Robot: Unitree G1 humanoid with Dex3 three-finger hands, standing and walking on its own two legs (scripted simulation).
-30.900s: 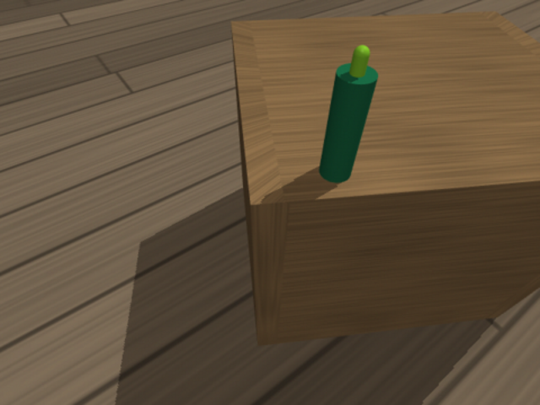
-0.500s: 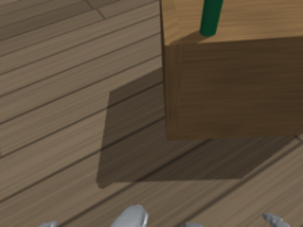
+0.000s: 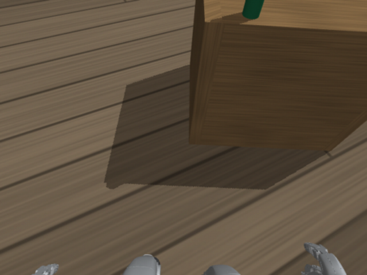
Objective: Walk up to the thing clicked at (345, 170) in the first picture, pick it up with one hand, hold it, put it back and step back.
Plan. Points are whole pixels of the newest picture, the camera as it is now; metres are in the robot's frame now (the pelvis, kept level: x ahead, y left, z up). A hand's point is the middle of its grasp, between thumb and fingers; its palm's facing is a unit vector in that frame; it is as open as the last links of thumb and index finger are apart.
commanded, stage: step back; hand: right
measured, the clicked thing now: out of the picture +0.94 -0.19 +0.16
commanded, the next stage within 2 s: stand in 1.30 s
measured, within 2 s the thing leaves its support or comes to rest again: neither
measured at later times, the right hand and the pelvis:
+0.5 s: hand out of the picture -0.04 -0.26 -0.16, palm faces -0.11 +0.94 -0.33, open 7.4 cm; pelvis -0.12 -0.01 -0.01, yaw +3 degrees
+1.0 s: hand out of the picture +0.02 -0.25 -0.15, palm faces -0.13 +0.92 -0.38, open 7.4 cm; pelvis -0.08 +0.01 +0.00, yaw +5 degrees
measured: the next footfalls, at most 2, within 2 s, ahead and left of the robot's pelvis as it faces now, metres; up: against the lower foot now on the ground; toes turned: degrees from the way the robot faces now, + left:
right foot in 0.08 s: -0.04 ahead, -0.11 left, +0.00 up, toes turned +2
left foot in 0.42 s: -0.09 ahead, +0.13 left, +0.00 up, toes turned +2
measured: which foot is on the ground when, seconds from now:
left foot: down 0.00-0.12, up 0.14-0.40, down 0.42-0.68, up 0.70-0.94, down 0.96-1.00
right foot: up 0.00-0.06, down 0.08-1.00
